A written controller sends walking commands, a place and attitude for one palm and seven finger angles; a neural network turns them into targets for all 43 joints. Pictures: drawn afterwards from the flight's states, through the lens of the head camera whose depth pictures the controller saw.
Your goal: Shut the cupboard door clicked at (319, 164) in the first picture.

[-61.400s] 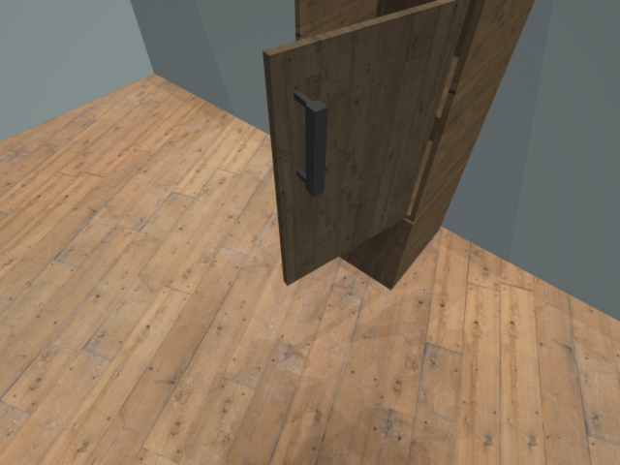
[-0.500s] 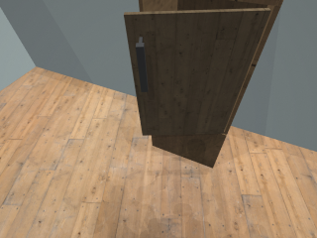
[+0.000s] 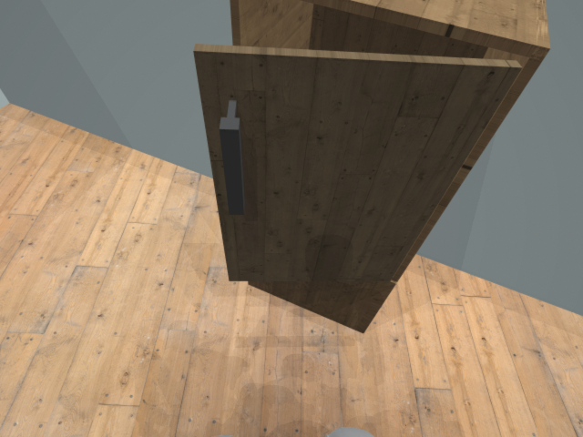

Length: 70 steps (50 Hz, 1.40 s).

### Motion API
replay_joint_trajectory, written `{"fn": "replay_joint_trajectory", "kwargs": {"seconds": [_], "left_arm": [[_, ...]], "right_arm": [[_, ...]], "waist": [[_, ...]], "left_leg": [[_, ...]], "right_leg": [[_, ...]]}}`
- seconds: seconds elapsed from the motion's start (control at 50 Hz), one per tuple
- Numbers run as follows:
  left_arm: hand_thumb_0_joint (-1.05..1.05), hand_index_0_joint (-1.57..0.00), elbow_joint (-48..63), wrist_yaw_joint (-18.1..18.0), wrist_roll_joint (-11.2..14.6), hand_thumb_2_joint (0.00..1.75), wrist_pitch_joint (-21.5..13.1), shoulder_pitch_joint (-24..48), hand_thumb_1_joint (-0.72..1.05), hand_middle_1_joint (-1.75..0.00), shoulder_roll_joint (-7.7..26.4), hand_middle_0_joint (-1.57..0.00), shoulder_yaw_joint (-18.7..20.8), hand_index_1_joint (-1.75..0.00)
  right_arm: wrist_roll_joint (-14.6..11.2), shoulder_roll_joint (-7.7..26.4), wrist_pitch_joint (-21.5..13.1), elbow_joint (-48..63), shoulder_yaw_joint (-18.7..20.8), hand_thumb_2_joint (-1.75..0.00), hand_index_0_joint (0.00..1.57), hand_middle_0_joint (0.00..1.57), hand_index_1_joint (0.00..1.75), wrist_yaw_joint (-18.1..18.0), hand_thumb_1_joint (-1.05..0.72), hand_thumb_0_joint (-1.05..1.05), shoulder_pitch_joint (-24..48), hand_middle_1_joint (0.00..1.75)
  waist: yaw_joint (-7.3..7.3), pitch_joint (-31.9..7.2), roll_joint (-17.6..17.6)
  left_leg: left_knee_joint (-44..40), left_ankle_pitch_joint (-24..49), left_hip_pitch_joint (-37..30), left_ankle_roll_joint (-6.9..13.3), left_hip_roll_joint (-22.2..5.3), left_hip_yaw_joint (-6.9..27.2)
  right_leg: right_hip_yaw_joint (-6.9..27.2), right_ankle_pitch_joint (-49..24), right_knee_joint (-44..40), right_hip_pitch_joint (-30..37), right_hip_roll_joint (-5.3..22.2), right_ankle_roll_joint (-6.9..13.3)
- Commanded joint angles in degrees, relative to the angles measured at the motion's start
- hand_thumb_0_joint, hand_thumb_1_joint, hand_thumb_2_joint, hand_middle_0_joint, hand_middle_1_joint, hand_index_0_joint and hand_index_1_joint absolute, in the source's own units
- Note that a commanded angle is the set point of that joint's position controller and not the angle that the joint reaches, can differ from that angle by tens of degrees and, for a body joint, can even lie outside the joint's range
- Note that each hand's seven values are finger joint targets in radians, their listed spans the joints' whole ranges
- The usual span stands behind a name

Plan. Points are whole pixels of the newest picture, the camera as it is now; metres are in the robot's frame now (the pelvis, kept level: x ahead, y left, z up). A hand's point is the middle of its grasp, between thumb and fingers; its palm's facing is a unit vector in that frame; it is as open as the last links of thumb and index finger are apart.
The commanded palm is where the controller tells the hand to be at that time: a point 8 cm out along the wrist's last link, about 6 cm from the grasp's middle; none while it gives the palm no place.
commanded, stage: come to a stop and stand still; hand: left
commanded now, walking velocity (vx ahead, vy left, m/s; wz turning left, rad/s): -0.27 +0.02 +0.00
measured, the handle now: (234, 161) +0.47 +0.12 +0.10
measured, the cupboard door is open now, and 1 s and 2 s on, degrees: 25 25 25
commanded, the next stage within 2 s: look again from close up in 1.24 s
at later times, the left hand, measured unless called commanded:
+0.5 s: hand out of the picture +0.11 +0.18 -0.18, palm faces +0.07 -0.98 -0.20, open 7.4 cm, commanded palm none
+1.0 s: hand out of the picture +0.03 +0.16 -0.16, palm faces +0.00 -0.98 -0.21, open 7.4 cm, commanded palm none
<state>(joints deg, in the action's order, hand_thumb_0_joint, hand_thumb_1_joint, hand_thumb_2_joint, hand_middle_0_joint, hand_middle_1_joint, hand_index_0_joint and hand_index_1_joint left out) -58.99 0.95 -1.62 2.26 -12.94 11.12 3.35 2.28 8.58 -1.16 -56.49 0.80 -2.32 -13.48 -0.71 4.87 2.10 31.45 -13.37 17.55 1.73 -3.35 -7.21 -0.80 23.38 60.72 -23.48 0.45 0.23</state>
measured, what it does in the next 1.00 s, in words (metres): steps on the spot: right foot, then left foot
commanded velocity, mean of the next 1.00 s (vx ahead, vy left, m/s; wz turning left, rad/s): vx -0.07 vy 0.05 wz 0.00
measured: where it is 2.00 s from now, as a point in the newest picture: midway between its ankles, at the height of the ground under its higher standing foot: outside the picture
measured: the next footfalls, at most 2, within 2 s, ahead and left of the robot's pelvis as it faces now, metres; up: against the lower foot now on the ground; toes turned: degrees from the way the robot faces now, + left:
right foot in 0.16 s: +0.11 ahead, -0.18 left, +0.00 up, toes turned -1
left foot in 0.48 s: +0.07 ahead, +0.08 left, +0.00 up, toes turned +3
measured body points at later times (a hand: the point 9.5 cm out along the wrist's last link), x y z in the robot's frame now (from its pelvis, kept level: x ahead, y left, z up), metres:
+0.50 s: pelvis +0.04 -0.01 -0.01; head +0.09 +0.01 +0.44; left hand +0.11 +0.23 -0.17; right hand +0.13 -0.28 -0.14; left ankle +0.03 +0.08 -0.74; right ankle +0.07 -0.18 -0.73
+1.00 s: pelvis +0.02 -0.01 +0.01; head +0.03 -0.02 +0.46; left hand +0.03 +0.22 -0.15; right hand +0.03 -0.24 -0.15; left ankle +0.03 +0.08 -0.73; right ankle -0.03 -0.12 -0.73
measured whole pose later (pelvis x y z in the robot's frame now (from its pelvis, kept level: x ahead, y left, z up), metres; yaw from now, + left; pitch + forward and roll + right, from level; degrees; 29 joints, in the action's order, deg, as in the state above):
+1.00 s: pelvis +0.02 -0.01 +0.01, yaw +0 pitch -1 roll +0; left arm -64.0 -1.9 -0.7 0.1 -15.1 8.5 0.2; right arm 0.6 9.8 0.1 -63.2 0.7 -1.4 -13.8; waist -1.2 2.0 -0.6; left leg 22.2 -11.2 9.8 2.6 1.7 -4.6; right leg 0.6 16.6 22.8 -4.8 0.1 0.2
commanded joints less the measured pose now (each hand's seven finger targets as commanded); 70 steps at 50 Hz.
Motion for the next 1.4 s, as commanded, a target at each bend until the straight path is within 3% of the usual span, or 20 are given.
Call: {"fn": "replay_joint_trajectory", "kwargs": {"seconds": [0.0, 0.1, 0.14, 0.16, 0.18, 0.26, 0.36, 0.42, 0.46, 0.48, 0.56, 0.7, 0.76, 0.82, 0.88, 1.16, 1.3, 1.32, 1.34, 1.38], "left_arm": [[0.0, -0.2, 2.1, -0.9, 0.7, 0.9, 0.0, -4.8, 0.9, -0.3, 1.0, -0.2, -0.2, -0.3], [0.0, -0.2, 2.5, -1.7, 0.1, 0.9, -1.2, -6.6, 0.9, -0.3, 4.3, -0.2, 0.6, -0.3], [0.0, -0.2, 3.7, -2.2, -0.5, 0.9, -2.2, -3.8, 0.9, -0.3, 11.0, -0.2, 1.4, -0.3], [0.0, -0.2, 4.1, -2.2, -0.4, 0.9, -2.1, -3.0, 0.9, -0.3, 13.0, -0.2, 1.3, -0.3], [0.0, -0.2, 5.0, -2.4, -0.5, 0.9, -1.7, -0.6, 0.9, -0.3, 12.8, -0.2, 1.4, -0.3], [0.0, -0.2, 4.3, -3.4, -0.4, 0.9, -1.9, -0.1, 0.9, -0.3, 10.8, -0.2, 1.9, -0.3], [0.0, -0.2, 4.3, -3.8, -0.3, 0.9, -1.7, -0.7, 0.9, -0.3, 11.4, -0.2, 2.7, -0.3], [0.0, -0.2, 4.6, -3.7, 0.4, 0.9, -1.2, 1.6, 0.9, -0.3, 10.5, -0.2, 2.4, -0.3], [0.0, -0.2, 5.5, -3.4, 1.0, 0.9, -0.3, -0.6, 0.9, -0.3, 5.1, -0.2, 1.0, -0.3], [0.0, -0.2, 5.4, -3.6, 0.7, 0.9, 0.4, 0.5, 0.9, -0.3, 4.2, -0.2, 0.6, -0.3], [0.0, -0.2, 3.4, -3.1, 0.4, 0.9, 1.3, 1.3, 0.9, -0.3, 5.6, -0.2, 0.8, -0.3], [0.0, -0.2, 1.9, -2.6, 0.9, 0.9, 0.0, 0.3, 0.9, -0.3, 3.6, -0.2, -0.9, -0.3], [0.0, -0.2, -0.7, -3.0, 0.7, 0.9, -1.1, -4.8, 0.9, -0.3, 3.6, -0.2, -1.2, -0.3], [0.0, -0.2, -1.0, -3.1, 0.8, 0.9, -2.3, -2.0, 0.9, -0.3, 6.8, -0.2, -1.6, -0.3], [0.0, -0.2, -2.5, -3.4, 0.9, 0.9, -3.2, -3.6, 0.9, -0.3, 3.9, -0.2, -2.0, -0.3], [0.0, -0.2, -5.6, -3.2, 1.2, 0.9, -2.6, -6.4, 0.9, -0.3, 1.9, -0.2, -2.5, -0.3], [0.0, -0.2, -6.1, -3.4, 1.3, 0.9, -2.9, -7.5, 0.9, -0.3, 0.6, -0.2, -2.6, -0.3], [0.0, -0.2, -5.5, -5.4, -0.2, 0.9, -5.7, -9.9, 0.9, -0.3, 2.2, -0.2, -3.7, -0.3], [0.0, -0.2, -3.4, -5.1, 0.8, 0.9, -5.6, -9.0, 0.9, -0.3, 4.6, -0.2, -2.8, -0.3], [0.0, -0.2, -3.1, -4.4, 0.8, 0.9, -5.6, -8.0, 0.9, -0.3, 2.5, -0.2, -3.4, -0.3]], "right_arm": [[-0.7, 11.0, 0.3, 2.3, 2.3, -0.9, 0.2, 0.2, 0.3, -0.7, -0.9, 0.0, -0.6, 0.3], [-1.5, 10.4, 2.0, 1.7, 3.7, -0.9, 0.2, 0.2, 0.3, 0.5, -0.9, 0.0, 0.0, 0.3], [-2.0, 5.7, 2.8, 2.3, 3.6, -0.9, 0.2, 0.2, 0.3, 1.2, -0.9, 0.0, -3.3, 0.3], [-2.1, 5.9, 3.8, 2.2, 3.7, -0.9, 0.2, 0.2, 0.3, 1.2, -0.9, 0.0, -4.0, 0.3], [-1.9, 5.2, 4.2, 2.4, 3.7, -0.9, 0.2, 0.2, 0.3, 1.3, -0.9, 0.0, -3.5, 0.3], [-2.2, 7.3, 3.4, 2.6, 3.5, -0.9, 0.2, 0.2, 0.3, 1.0, -0.9, 0.0, -0.8, 0.3], [-2.2, 6.7, 3.1, 3.2, 3.0, -0.9, 0.2, 0.2, 0.3, 1.4, -0.9, 0.0, 0.6, 0.3], [-1.9, 7.2, 2.7, 1.3, 2.9, -0.9, 0.2, 0.2, 0.3, 1.5, -0.9, 0.0, -4.1, 0.3], [-1.0, 13.7, 1.9, 2.9, 3.9, -0.9, 0.2, 0.2, 0.3, 1.3, -0.9, 0.0, -2.6, 0.3], [-0.7, 14.3, 2.5, 3.6, 4.1, -0.9, 0.2, 0.2, 0.3, 1.0, -0.9, 0.0, -1.0, 0.3], [-0.8, 11.6, 2.1, 4.0, 2.3, -0.9, 0.2, 0.2, 0.3, -0.4, -0.9, 0.0, 1.8, 0.3], [-1.3, 10.4, 1.3, 1.2, 2.1, -0.9, 0.2, 0.2, 0.3, -0.3, -0.9, 0.0, -1.0, 0.3], [-2.2, 8.9, 1.1, -0.2, 1.8, -0.9, 0.2, 0.2, 0.3, -0.1, -0.9, 0.0, -0.7, 0.3], [-2.5, 5.9, 1.1, -1.3, 1.2, -0.9, 0.2, 0.2, 0.3, 0.8, -0.9, 0.0, -1.7, 0.3], [-1.9, 6.3, 0.7, -3.8, 1.3, -0.9, 0.2, 0.2, 0.3, 0.6, -0.9, 0.0, -3.5, 0.3], [-1.6, 4.9, 1.1, -8.6, -0.1, -0.9, 0.2, 0.2, 0.3, 0.2, -0.9, 0.0, -6.7, 0.3], [-1.7, 4.3, 0.5, -8.9, -0.1, -0.9, 0.2, 0.2, 0.3, 0.0, -0.9, 0.0, -8.1, 0.3], [-2.0, 5.7, -1.4, -4.9, -1.0, -0.9, 0.2, 0.2, 0.3, 1.1, -0.9, 0.0, -2.2, 0.3], [-1.8, 3.4, -0.8, -3.6, -0.7, -0.9, 0.2, 0.2, 0.3, 1.2, -0.9, 0.0, -5.9, 0.3], [-1.1, 3.4, -1.2, -4.4, -0.8, -0.9, 0.2, 0.2, 0.3, 1.2, -0.9, 0.0, -7.6, 0.3]], "waist": [[1.39, -5.5, -9.0], [2.51, -6.4, -7.3], [0.83, -6.4, 10.2], [1.24, -7.2, 10.1], [0.52, -4.3, 4.7], [1.89, -8.5, 13.4], [2.44, -10.9, 10.0], [-0.32, -10.1, 7.7], [0.77, -9.9, -13.7], [0.27, -7.5, -17.9], [1.16, -2.8, -13.7], [0.46, -6.2, -8.4], [1.91, -7.6, -4.2], [-0.96, -3.0, 1.4], [-0.74, -6.0, 6.7], [-0.15, 2.5, -3.0], [-0.04, 0.3, -1.2], [2.07, 0.0, -3.7], [-0.94, -3.1, -3.5], [-0.21, -2.9, -8.9]], "left_leg": [[-12.7, 22.9, -1.9, 7.1, -13.0, 8.9], [-3.6, 13.0, -1.0, 2.2, -7.6, 5.4], [9.6, -10.8, 3.8, -3.1, 2.7, 0.2], [18.9, -21.3, 1.0, -3.0, 3.2, 3.3], [22.9, -21.1, 0.6, -2.5, 3.0, 5.5], [27.1, -19.9, 9.2, -3.6, 3.0, 8.5], [12.5, -14.4, 5.4, -4.5, 4.1, 6.5], [-7.4, 2.5, -6.4, -4.2, 3.5, 5.1], [-12.3, 25.0, -12.3, 1.4, -11.6, 19.8], [-13.4, 29.8, -6.5, 6.0, -15.5, 20.5], [-12.6, 33.5, -5.8, 6.9, -10.7, 14.3], [-12.9, 28.1, -13.2, 8.5, -10.8, 15.8], [-9.5, 19.4, -10.0, 4.3, -6.5, 14.4], [-10.8, 4.0, -9.9, -0.8, -0.1, 10.3], [-10.1, 15.0, -12.8, -0.1, -2.0, 9.8], [-15.6, 0.8, -8.4, -0.6, -1.4, 10.4], [-14.3, 5.4, -9.7, -0.3, -2.0, 10.5], [-1.3, 16.5, -4.9, -1.6, -2.5, 8.2], [-3.9, 2.2, -6.6, -0.9, -1.1, 9.4], [-5.1, 7.8, -5.0, -0.2, -1.4, 10.5]], "right_leg": [[-1.2, -2.0, -14.8, 5.9, 1.4, -2.1], [-1.3, -19.2, -32.2, 13.2, 1.1, -1.8], [17.3, -35.5, -39.9, 12.4, 16.5, 5.7], [19.4, -31.8, -44.4, 7.7, 22.6, 10.3], [18.5, -31.6, -44.3, 4.7, 21.7, 11.8], [13.2, -57.3, -36.7, 19.6, 18.6, 11.6], [11.4, -56.7, -34.8, 23.1, 17.5, 10.1], [8.4, -41.6, -31.1, 15.8, 13.8, 5.3], [0.1, -6.4, -23.8, 4.4, 3.4, -1.1], [0.0, 9.3, -16.3, 5.0, 1.5, -2.0], [4.8, 4.2, -4.5, 1.6, 0.7, -1.5], [1.3, 1.7, -23.9, 8.0, 1.1, -1.8], [3.6, -14.2, -41.5, 17.3, 1.8, -0.8], [11.0, -17.1, -44.1, 11.1, 10.1, 3.7], [7.2, -28.2, -41.1, 15.1, 6.3, 2.3], [7.7, -9.3, -46.0, 12.1, 4.8, 2.1], [7.3, -12.6, -45.3, 13.2, 4.9, 2.1], [7.2, -36.1, -41.7, 12.7, 7.8, 1.5], [8.1, -23.3, -41.1, 12.1, 8.8, 3.0], [6.2, -16.1, -39.2, 11.2, 5.9, 3.8]]}}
